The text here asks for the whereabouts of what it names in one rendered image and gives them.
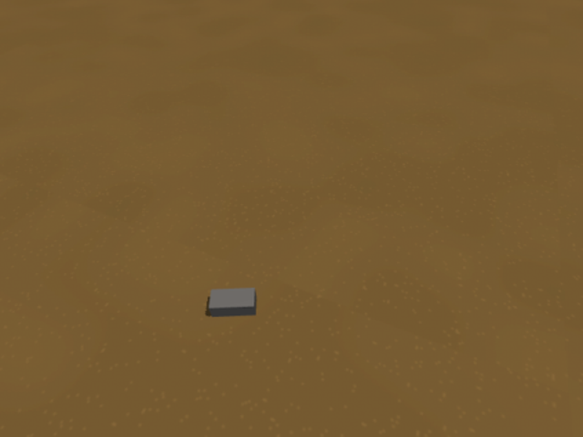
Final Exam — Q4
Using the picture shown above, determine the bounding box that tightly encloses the carton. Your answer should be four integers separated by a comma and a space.
209, 288, 257, 317

